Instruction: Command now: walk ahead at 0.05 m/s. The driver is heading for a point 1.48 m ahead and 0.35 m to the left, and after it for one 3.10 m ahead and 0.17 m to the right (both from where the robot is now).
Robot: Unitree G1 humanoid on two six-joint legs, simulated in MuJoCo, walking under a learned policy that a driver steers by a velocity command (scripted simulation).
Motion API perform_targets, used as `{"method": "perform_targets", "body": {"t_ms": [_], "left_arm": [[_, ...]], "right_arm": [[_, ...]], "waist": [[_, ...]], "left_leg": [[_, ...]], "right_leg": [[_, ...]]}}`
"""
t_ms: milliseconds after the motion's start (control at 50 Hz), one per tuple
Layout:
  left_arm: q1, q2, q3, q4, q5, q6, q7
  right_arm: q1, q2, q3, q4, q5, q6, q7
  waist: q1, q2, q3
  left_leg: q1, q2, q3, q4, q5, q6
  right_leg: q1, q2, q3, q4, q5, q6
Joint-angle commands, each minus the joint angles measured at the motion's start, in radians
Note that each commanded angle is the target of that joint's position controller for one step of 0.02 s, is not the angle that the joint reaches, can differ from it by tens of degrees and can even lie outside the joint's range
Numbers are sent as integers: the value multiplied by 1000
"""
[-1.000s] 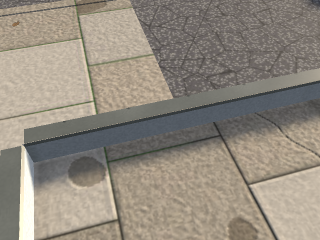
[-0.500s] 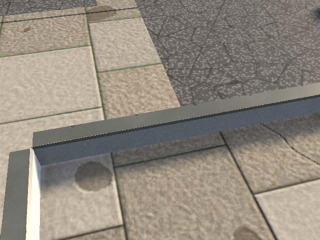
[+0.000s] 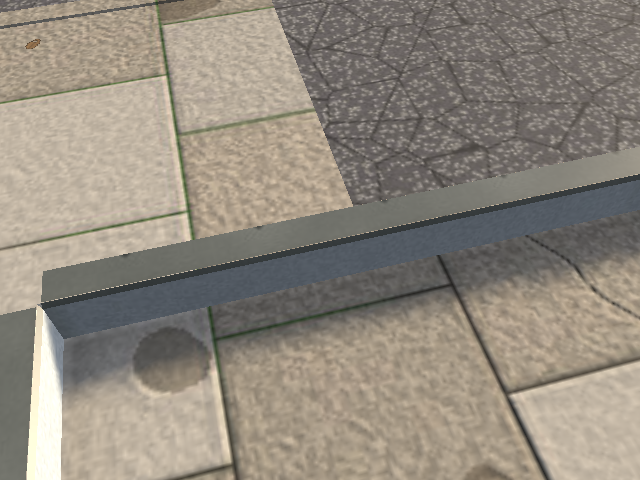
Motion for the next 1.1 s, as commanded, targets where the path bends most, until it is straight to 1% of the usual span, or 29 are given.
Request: {"method": "perform_targets", "body": {"t_ms": [20, 40, 60, 80, 100, 120, 140, 160, 200, 240, 340, 540, 820, 1040, 1060, 1080, 1100], "left_arm": [[68, 119, 14, -2, -8, 7, 7], [60, 124, 17, -2, -12, 10, 5], [72, 127, 21, -7, -11, 10, 2], [139, 110, 26, 4, -12, 12, 0], [170, 80, 20, 25, -10, 21, 3], [142, 88, 23, 25, -4, 27, 7], [125, 105, 28, 23, -4, 29, 8], [111, 106, 30, 21, -6, 30, 6], [102, 96, 29, 20, -8, 32, 5], [105, 93, 28, 27, -9, 32, 7], [97, 90, 27, 37, -8, 41, 11], [97, 89, 24, 48, -8, 43, 12], [118, 67, 15, 56, -8, 36, 10], [140, 56, 13, 56, -8, 31, 8], [153, 52, 12, 59, -7, 30, 8], [164, 62, 17, 61, -5, 31, 6], [178, 88, 29, 61, -5, 35, 5]], "right_arm": [[95, -35, 3, 10, 3, 3, -9], [112, -36, 6, 18, -3, -1, -9], [124, -63, 3, 21, -12, -8, -10], [121, -96, -3, 27, -12, -11, -9], [98, -78, -1, 31, -5, -8, -5], [83, -52, 2, 28, -2, -5, -2], [79, -45, 3, 26, -4, -5, -3], [88, -43, 4, 33, -5, -7, -7], [100, -53, 2, 45, 0, -10, -15], [101, -58, 0, 47, 1, -13, -15], [112, -53, 0, 60, -1, -11, -16], [147, -38, 4, 83, -4, -9, -15], [178, -23, 8, 98, -3, -6, -12], [194, -15, 11, 103, -2, -7, -10], [199, -9, 13, 106, -3, -7, -9], [190, -14, 10, 102, -5, -5, -8], [177, -22, 6, 92, -7, -4, -5]], "waist": [[-26, -126, -40], [-40, -99, -38], [-27, -62, -43], [16, 10, -34], [17, 58, -15], [0, 59, 10], [-7, 33, 28], [-9, 18, 20], [-5, 0, -1], [-3, -23, -18], [-4, -44, -7], [-6, -40, 15], [-12, -38, 39], [-12, -41, 46], [-8, -41, 28], [-1, -49, 41], [8, -77, 58]], "left_leg": [[125, 4, 8, -150, 129, 9], [204, 28, -16, -219, 262, 15], [278, 81, -73, -224, 416, 21], [307, 122, -109, -173, 560, 48], [268, 121, -110, -161, 535, 66], [219, 108, -110, -181, 461, 58], [196, 96, -103, -201, 433, 51], [200, 92, -101, -209, 442, 48], [210, 88, -98, -213, 456, 45], [217, 88, -98, -211, 472, 49], [201, 86, -97, -230, 433, 48], [187, 83, -99, -258, 373, 43], [179, 80, -102, -282, 294, 36], [168, 79, -100, -284, 270, 31], [173, 71, -96, -286, 210, 32], [153, 51, -82, -268, 129, 35], [111, 17, -51, -214, 20, 40]], "right_leg": [[-14, -255, 133, 9, 806, -36], [-62, -244, 136, 11, 678, -15], [-115, -212, 138, 8, 490, 4], [-152, -171, 130, -24, 335, 13], [-127, -153, 122, -50, 253, 18], [-98, -147, 122, -52, 243, 18], [-85, -154, 126, -34, 291, 17], [-66, -161, 127, -29, 339, 16], [-32, -166, 126, -32, 373, 21], [-9, -168, 122, -32, 401, 24], [4, -170, 117, -40, 371, 24], [-9, -175, 122, -54, 307, 22], [-50, -177, 132, -80, 223, 21], [-63, -178, 135, -86, 210, 20], [-56, -172, 137, -103, 123, 16], [-63, -165, 147, -120, 3, 5], [-69, -170, 176, -139, -157, -20]]}}
Next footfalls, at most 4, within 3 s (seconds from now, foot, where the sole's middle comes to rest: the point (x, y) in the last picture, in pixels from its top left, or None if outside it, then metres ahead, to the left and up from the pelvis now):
0.06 left None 0.08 0.11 -0.78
1.44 left None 0.25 0.16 -0.78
1.98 right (362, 431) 0.58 -0.03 -0.78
2.42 left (285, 368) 0.73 0.15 -0.78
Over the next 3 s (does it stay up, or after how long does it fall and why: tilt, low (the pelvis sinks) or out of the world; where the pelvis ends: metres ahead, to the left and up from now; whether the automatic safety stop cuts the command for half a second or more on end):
stays up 0.64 0.04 0.00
